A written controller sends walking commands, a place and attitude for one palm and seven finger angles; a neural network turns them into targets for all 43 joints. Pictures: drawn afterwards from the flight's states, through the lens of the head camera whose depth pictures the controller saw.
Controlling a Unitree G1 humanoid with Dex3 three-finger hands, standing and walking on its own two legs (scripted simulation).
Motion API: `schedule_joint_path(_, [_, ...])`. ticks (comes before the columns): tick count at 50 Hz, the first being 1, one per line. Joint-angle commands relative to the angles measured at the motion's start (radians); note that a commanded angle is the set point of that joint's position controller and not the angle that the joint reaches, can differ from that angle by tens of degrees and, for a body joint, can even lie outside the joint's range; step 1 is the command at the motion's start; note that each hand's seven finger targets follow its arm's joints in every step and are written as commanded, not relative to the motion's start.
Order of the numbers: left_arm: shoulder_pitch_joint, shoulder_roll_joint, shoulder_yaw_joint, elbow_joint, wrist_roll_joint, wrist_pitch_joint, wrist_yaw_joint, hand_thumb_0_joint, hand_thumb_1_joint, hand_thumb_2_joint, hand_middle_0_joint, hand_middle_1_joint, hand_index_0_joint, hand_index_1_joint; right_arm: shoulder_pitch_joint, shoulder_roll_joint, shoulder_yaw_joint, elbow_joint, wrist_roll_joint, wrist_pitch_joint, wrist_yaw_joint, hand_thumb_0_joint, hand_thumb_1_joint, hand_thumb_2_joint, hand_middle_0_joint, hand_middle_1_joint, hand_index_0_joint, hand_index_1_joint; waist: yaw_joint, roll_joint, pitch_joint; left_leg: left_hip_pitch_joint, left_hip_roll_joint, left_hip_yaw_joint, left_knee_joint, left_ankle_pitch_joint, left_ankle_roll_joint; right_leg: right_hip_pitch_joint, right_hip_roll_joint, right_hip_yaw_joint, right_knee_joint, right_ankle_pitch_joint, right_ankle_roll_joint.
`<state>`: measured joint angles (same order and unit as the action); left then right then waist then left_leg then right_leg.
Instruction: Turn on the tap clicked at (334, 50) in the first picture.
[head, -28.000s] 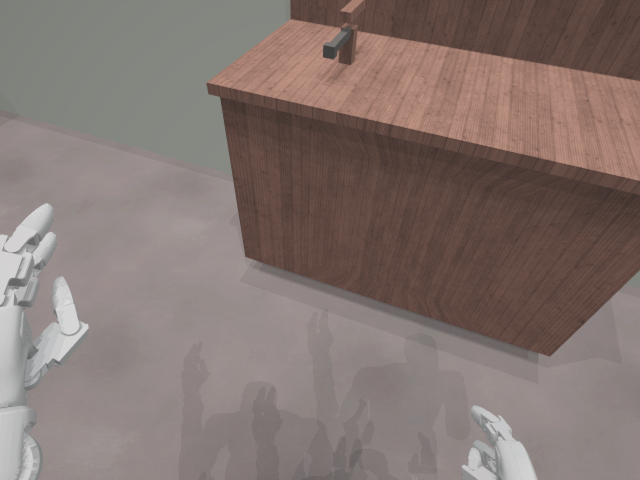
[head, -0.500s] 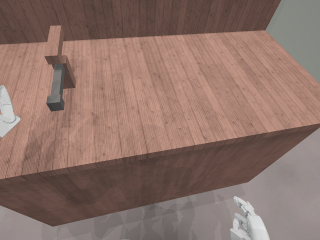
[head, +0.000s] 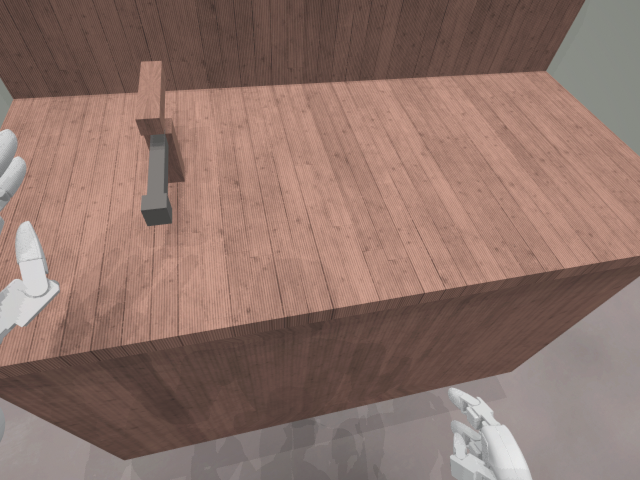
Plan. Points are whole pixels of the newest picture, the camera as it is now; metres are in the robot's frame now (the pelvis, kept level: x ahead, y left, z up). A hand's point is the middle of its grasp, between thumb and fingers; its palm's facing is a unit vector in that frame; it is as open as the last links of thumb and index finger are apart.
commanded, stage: come to a stop and stand still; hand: left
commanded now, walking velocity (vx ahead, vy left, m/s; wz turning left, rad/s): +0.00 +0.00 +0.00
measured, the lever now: (157, 209) +0.37 +0.25 +0.12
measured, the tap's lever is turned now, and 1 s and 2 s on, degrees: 0 0 0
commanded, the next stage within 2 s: look again from close up in 0.60 s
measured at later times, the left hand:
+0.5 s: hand (93, 338) +0.19 +0.22 +0.17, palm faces +0.39 -0.87 -0.31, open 7.4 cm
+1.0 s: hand (109, 338) +0.19 +0.20 +0.17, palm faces +0.38 -0.87 -0.32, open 7.4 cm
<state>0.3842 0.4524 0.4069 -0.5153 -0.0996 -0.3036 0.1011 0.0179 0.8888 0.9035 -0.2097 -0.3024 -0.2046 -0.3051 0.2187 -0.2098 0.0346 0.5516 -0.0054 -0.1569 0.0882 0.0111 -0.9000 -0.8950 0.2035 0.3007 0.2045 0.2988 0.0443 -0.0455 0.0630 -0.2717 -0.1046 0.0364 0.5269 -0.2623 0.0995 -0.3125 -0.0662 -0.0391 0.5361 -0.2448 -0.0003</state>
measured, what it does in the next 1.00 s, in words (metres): stands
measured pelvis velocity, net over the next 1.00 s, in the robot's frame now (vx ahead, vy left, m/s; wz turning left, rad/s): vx -0.02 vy -0.04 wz -0.02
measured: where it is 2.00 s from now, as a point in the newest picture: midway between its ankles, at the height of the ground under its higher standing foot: outside the picture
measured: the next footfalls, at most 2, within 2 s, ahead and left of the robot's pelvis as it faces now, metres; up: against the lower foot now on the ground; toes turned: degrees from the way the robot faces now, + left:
none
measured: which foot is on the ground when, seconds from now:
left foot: down 0.00-1.00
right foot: down 0.00-1.00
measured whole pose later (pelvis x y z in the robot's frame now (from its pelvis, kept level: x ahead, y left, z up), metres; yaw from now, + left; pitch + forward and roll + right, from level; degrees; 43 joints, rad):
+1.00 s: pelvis -0.02 -0.04 +0.01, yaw -1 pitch -2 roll -1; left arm 0.44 0.35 0.32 -0.44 -0.08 -0.19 0.12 0.02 0.89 0.90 -0.21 -0.30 -0.20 -0.31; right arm 0.18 -0.22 0.04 0.57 0.02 -0.13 -0.01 0.01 -0.90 -0.90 0.20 0.30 0.20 0.30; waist 0.03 0.00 0.04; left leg -0.22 -0.04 0.03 0.47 -0.21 0.06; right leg -0.24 0.00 -0.06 0.41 -0.13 -0.01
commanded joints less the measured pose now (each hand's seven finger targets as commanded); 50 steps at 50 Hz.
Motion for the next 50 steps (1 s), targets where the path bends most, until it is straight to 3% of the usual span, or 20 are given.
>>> schedule_joint_path(1, [-0.073,0.125,0.079,-0.045,-0.009,-0.023,0.022,0.0,0.9,0.9,-0.2,-0.3,-0.2,-0.3,-0.04,-0.159,-0.076,-0.123,0.013,-0.015,-0.044,0.0,-0.9,-0.9,0.2,0.3,0.2,0.3,-0.021,0.106,-0.128,-0.015,0.235,-0.174,-0.19,0.238,-0.176,0.078,-0.019,0.007,-0.039,-0.013,-0.012])
schedule_joint_path(3, [-0.114,0.133,0.08,-0.028,-0.011,-0.023,0.024,0.0,0.9,0.9,-0.2,-0.3,-0.2,-0.3,-0.058,-0.156,-0.075,-0.125,0.022,-0.009,-0.056,0.0,-0.9,-0.9,0.2,0.3,0.2,0.3,-0.021,0.068,-0.129,-0.042,0.218,-0.18,-0.195,0.089,-0.169,0.109,-0.029,0.022,-0.076,0.041,-0.014])
schedule_joint_path(5, [-0.143,0.147,0.079,-0.06,-0.011,-0.02,0.023,0.0,0.9,0.9,-0.2,-0.3,-0.2,-0.3,-0.103,-0.148,-0.066,-0.134,0.034,-0.008,-0.063,0.0,-0.9,-0.9,0.2,0.3,0.2,0.3,-0.02,0.088,-0.136,-0.04,0.208,-0.184,-0.218,-0.004,-0.152,0.116,-0.029,0.038,-0.079,0.029,-0.014])
schedule_joint_path(6, [-0.136,0.112,0.05,-0.043,-0.008,-0.023,0.02,0.0,0.9,0.9,-0.2,-0.3,-0.2,-0.3,-0.082,-0.143,-0.065,-0.131,0.03,-0.004,-0.067,0.0,-0.9,-0.9,0.2,0.3,0.2,0.3,-0.018,0.089,-0.135,-0.06,0.207,-0.187,-0.223,-0.065,-0.143,0.126,-0.028,0.031,-0.088,0.026,-0.014])
schedule_joint_path(8, [-0.125,0.108,0.04,-0.068,-0.007,-0.021,0.022,0.0,0.9,0.9,-0.2,-0.3,-0.2,-0.3,-0.088,-0.141,-0.064,-0.132,0.032,-0.011,-0.067,0.0,-0.9,-0.9,0.2,0.3,0.2,0.3,-0.015,0.099,-0.139,-0.072,0.192,-0.179,-0.214,-0.095,-0.124,0.142,-0.034,0.043,-0.099,0.037,-0.017])
schedule_joint_path(12, [-0.107,0.112,0.027,-0.128,-0.01,-0.019,0.026,0.0,0.9,0.9,-0.2,-0.3,-0.2,-0.3,-0.097,-0.131,-0.059,-0.126,0.038,-0.028,-0.067,0.0,-0.9,-0.9,0.2,0.3,0.2,0.3,-0.017,0.103,-0.159,-0.05,0.171,-0.167,-0.171,-0.082,-0.104,0.134,-0.046,0.066,-0.131,0.032,-0.024])
schedule_joint_path(15, [-0.081,0.141,0.061,-0.13,-0.013,-0.012,0.033,0.0,0.9,0.9,-0.2,-0.3,-0.2,-0.3,-0.111,-0.135,-0.059,-0.114,0.038,-0.037,-0.07,0.0,-0.9,-0.9,0.2,0.3,0.2,0.3,-0.021,0.1,-0.149,-0.04,0.161,-0.167,-0.149,-0.081,-0.094,0.104,-0.055,0.093,-0.159,0.011,-0.031])
schedule_joint_path(16, [-0.08,0.119,0.047,-0.125,-0.013,-0.014,0.032,0.0,0.9,0.9,-0.2,-0.3,-0.2,-0.3,-0.091,-0.132,-0.058,-0.105,0.033,-0.037,-0.072,0.0,-0.9,-0.9,0.2,0.3,0.2,0.3,-0.023,0.096,-0.153,-0.043,0.164,-0.168,-0.149,-0.076,-0.095,0.106,-0.055,0.083,-0.157,0.015,-0.032])
schedule_joint_path(20, [-0.057,0.132,0.063,-0.108,-0.021,-0.005,0.036,0.0,0.9,0.9,-0.2,-0.3,-0.2,-0.3,-0.102,-0.133,-0.06,-0.101,0.038,-0.046,-0.08,0.0,-0.9,-0.9,0.2,0.3,0.2,0.3,-0.026,0.116,-0.156,-0.018,0.161,-0.166,-0.138,-0.053,-0.091,0.087,-0.059,0.093,-0.169,0.011,-0.032])
schedule_joint_path(26, [-0.027,0.092,0.032,-0.096,-0.021,0.005,0.032,0.0,0.9,0.9,-0.2,-0.3,-0.2,-0.3,-0.096,-0.133,-0.06,-0.102,0.037,-0.051,-0.088,0.0,-0.9,-0.9,0.2,0.3,0.2,0.3,-0.023,0.075,-0.15,-0.006,0.166,-0.163,-0.149,-0.029,-0.088,0.091,-0.052,0.081,-0.176,0.019,-0.025])
schedule_joint_path(33, [-0.02,0.089,0.033,-0.092,-0.01,0.027,0.033,0.0,0.9,0.9,-0.2,-0.3,-0.2,-0.3,-0.113,-0.131,-0.059,-0.107,0.035,-0.05,-0.099,0.0,-0.9,-0.9,0.2,0.3,0.2,0.3,-0.023,0.045,-0.133,0.002,0.166,-0.15,-0.148,-0.043,-0.079,0.085,-0.053,0.098,-0.205,-0.003,-0.021])
schedule_joint_path(35, [-0.032,0.105,0.043,-0.127,-0.004,0.032,0.035,0.0,0.9,0.9,-0.2,-0.3,-0.2,-0.3,-0.13,-0.134,-0.059,-0.113,0.036,-0.049,-0.102,0.0,-0.9,-0.9,0.2,0.3,0.2,0.3,-0.026,0.077,-0.145,0.021,0.17,-0.152,-0.152,-0.022,-0.078,0.092,-0.047,0.098,-0.196,0.016,-0.024])
schedule_joint_path(37, [-0.042,0.085,0.028,-0.133,0.001,0.033,0.034,0.0,0.9,0.9,-0.2,-0.3,-0.2,-0.3,-0.125,-0.132,-0.056,-0.115,0.033,-0.046,-0.106,0.0,-0.9,-0.9,0.2,0.3,0.2,0.3,-0.025,0.094,-0.151,0.012,0.175,-0.153,-0.163,-0.016,-0.078,0.117,-0.041,0.087,-0.185,0.038,-0.022])
schedule_joint_path(40, [-0.026,0.098,0.044,-0.146,0.006,0.044,0.036,0.0,0.9,0.9,-0.2,-0.3,-0.2,-0.3,-0.144,-0.13,-0.05,-0.123,0.033,-0.041,-0.108,0.0,-0.9,-0.9,0.2,0.3,0.2,0.3,-0.024,0.097,-0.153,0.021,0.177,-0.151,-0.171,-0.009,-0.078,0.127,-0.036,0.087,-0.186,0.049,-0.02])
schedule_joint_path(44, [-0.031,0.058,0.015,-0.144,0.014,0.053,0.033,0.0,0.9,0.9,-0.2,-0.3,-0.2,-0.3,-0.139,-0.128,-0.047,-0.129,0.029,-0.032,-0.112,0.0,-0.9,-0.9,0.2,0.3,0.2,0.3,-0.027,0.096,-0.136,0.016,0.183,-0.145,-0.178,-0.014,-0.079,0.133,-0.032,0.088,-0.193,0.057,-0.021])
schedule_joint_path(45, [-0.014,0.077,0.035,-0.138,0.015,0.059,0.035,0.0,0.9,0.9,-0.2,-0.3,-0.2,-0.3,-0.151,-0.127,-0.046,-0.132,0.03,-0.03,-0.112,0.0,-0.9,-0.9,0.2,0.3,0.2,0.3,-0.025,0.093,-0.136,0.027,0.184,-0.145,-0.181,-0.012,-0.078,0.128,-0.029,0.087,-0.195,0.057,-0.02])
schedule_joint_path(46, [-0.025,0.047,0.009,-0.13,0.017,0.06,0.032,0.0,0.9,0.9,-0.2,-0.3,-0.2,-0.3,-0.143,-0.124,-0.042,-0.129,0.026,-0.025,-0.114,0.0,-0.9,-0.9,0.2,0.3,0.2,0.3,-0.028,0.085,-0.126,0.022,0.188,-0.142,-0.186,-0.03,-0.077,0.124,-0.027,0.084,-0.2,0.045,-0.019])
schedule_joint_path(49, [-0.03,0.05,0.017,-0.122,0.024,0.066,0.032,0.0,0.9,0.9,-0.2,-0.3,-0.2,-0.3,-0.139,-0.125,-0.044,-0.135,0.025,-0.02,-0.118,0.0,-0.9,-0.9,0.2,0.3,0.2,0.3,-0.028,0.068,-0.125,0.02,0.189,-0.136,-0.187,-0.04,-0.076,0.131,-0.025,0.092,-0.21,0.042,-0.019])
schedule_joint_path(50, [-0.027,0.064,0.028,-0.133,0.026,0.069,0.033,0.0,0.9,0.9,-0.2,-0.3,-0.2,-0.3,-0.148,-0.127,-0.043,-0.137,0.027,-0.018,-0.119,0.0,-0.9,-0.9,0.2,0.3,0.2,0.3,-0.027,0.089,-0.131,0.029,0.189,-0.135,-0.188,-0.02,-0.076,0.135,-0.022,0.089,-0.203,0.058,-0.02])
